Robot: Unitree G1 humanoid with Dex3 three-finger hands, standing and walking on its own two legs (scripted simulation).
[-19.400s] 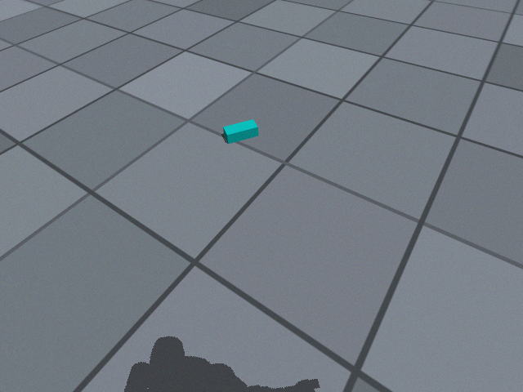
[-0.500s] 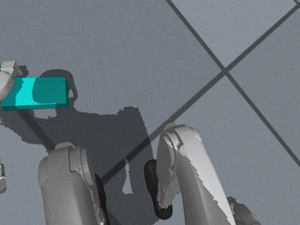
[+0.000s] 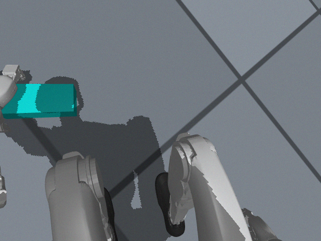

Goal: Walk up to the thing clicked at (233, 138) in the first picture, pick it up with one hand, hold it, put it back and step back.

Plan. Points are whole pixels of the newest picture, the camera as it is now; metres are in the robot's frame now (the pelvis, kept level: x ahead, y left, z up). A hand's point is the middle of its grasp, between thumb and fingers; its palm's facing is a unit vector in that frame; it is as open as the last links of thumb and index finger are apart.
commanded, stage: rise first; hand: left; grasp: from above
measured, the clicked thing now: (40, 101) +0.48 +0.31 -0.29
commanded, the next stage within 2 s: approach in 0.40 s
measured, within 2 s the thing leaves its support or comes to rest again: neither
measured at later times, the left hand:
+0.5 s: hand (5, 106) +0.44 +0.34 -0.17, palm faces -0.48 -0.04 -0.88, open 14.2 cm
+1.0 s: hand (39, 94) +0.47 +0.27 -0.18, palm faces -0.44 -0.02 -0.90, open 14.0 cm
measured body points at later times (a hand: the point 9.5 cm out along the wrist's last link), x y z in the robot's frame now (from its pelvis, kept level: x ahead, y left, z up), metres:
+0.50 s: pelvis +0.00 +0.00 +0.00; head +0.24 +0.10 +0.37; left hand +0.46 +0.34 -0.12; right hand +0.07 -0.27 -0.09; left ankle +0.07 +0.11 -0.29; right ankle +0.10 -0.10 -0.29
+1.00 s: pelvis +0.00 +0.00 +0.00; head +0.24 +0.08 +0.37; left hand +0.49 +0.27 -0.12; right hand +0.04 -0.26 -0.09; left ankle +0.07 +0.11 -0.29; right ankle +0.10 -0.10 -0.29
